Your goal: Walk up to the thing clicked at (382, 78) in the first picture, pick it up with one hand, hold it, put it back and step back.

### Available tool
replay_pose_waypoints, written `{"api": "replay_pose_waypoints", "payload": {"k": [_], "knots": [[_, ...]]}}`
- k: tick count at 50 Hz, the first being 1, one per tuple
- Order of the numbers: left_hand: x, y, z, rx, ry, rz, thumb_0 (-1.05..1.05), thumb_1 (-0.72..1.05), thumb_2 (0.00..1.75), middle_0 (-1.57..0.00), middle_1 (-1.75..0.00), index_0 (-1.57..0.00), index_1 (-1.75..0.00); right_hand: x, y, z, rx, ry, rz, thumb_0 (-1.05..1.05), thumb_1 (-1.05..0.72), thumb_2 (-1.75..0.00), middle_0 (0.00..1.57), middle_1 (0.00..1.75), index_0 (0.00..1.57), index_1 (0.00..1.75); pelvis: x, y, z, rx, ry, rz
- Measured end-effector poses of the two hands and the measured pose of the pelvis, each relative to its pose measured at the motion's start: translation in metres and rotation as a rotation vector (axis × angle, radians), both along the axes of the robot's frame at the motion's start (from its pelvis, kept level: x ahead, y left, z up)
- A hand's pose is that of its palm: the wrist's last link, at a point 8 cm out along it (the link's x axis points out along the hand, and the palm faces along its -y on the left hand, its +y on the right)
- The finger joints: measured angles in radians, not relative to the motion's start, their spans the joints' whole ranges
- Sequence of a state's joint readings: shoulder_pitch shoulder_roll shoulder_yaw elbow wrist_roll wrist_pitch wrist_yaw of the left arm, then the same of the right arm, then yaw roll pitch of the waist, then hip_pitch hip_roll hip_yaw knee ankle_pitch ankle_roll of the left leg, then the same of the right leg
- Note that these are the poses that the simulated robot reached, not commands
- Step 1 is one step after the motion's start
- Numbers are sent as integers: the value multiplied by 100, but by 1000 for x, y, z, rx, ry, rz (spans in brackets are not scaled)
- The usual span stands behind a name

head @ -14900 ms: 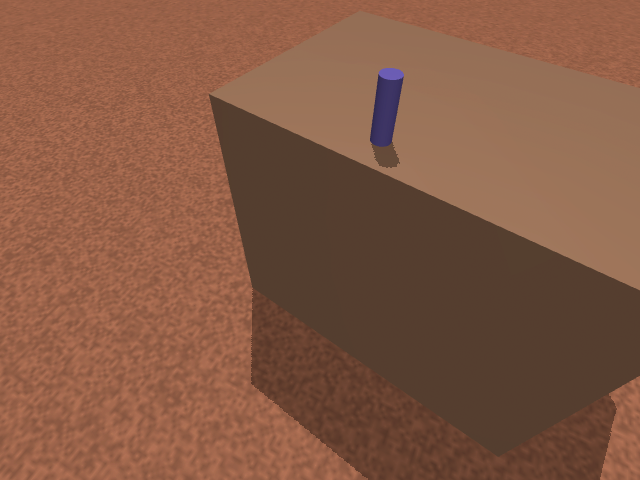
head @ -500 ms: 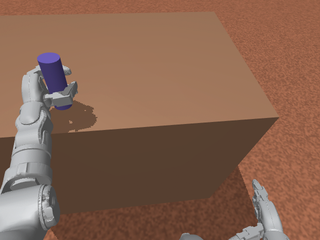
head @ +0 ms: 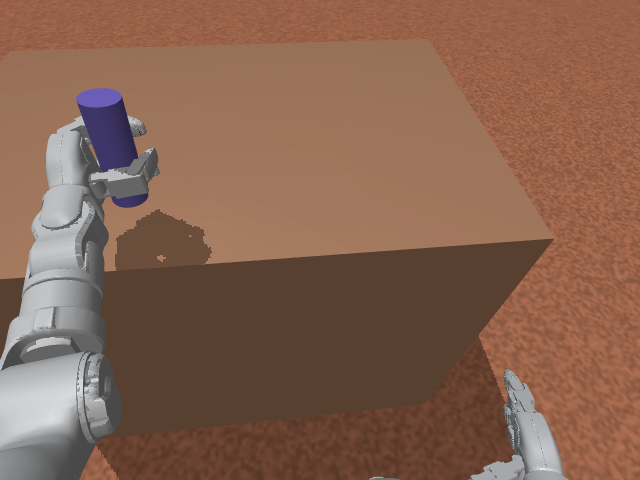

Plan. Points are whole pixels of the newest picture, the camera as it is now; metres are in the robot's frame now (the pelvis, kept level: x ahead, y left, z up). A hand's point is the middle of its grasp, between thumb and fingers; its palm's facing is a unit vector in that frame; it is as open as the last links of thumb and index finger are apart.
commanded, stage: settle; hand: left
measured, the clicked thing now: (116, 152) +0.46 +0.22 +0.18
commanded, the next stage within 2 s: lift in 0.14 s
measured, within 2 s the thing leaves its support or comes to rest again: neither
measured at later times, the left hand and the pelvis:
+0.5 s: hand (121, 137) +0.46 +0.20 +0.20, palm faces +0.20 -0.98 -0.02, open 6.2 cm; pelvis +0.01 +0.00 +0.01, yaw +0 degrees
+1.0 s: hand (91, 117) +0.38 +0.18 +0.28, palm faces +0.16 -0.99 -0.03, open 6.2 cm; pelvis +0.00 -0.01 +0.02, yaw +2 degrees
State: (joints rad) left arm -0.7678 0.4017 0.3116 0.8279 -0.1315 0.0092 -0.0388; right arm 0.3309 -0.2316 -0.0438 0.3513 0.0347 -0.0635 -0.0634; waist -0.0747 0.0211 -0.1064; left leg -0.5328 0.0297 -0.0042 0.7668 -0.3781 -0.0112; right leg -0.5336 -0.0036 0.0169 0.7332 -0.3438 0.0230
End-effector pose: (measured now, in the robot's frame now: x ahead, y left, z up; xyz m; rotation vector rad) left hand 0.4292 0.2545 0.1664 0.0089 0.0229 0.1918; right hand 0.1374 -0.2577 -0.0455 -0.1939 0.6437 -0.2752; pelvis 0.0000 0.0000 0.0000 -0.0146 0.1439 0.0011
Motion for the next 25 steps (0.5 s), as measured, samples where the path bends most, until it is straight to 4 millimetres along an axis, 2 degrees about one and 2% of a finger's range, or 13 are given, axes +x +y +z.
{"api": "replay_pose_waypoints", "payload": {"k": [16,25], "knots": [[6,2,21,6,2,0,0,3,119,-104,-117,-96,-115,2,4,-3,18,0,-5,-1,54,-5,6,6,5,5,3,3,4,-1,-11,-1],[-1,-3,34,12,-26,6,0,3,118,-104,-117,-95,-115,5,-1,7,4,-35,-13,-1,54,-5,6,6,5,5,6,3,8,-1,-30,-1]]}}
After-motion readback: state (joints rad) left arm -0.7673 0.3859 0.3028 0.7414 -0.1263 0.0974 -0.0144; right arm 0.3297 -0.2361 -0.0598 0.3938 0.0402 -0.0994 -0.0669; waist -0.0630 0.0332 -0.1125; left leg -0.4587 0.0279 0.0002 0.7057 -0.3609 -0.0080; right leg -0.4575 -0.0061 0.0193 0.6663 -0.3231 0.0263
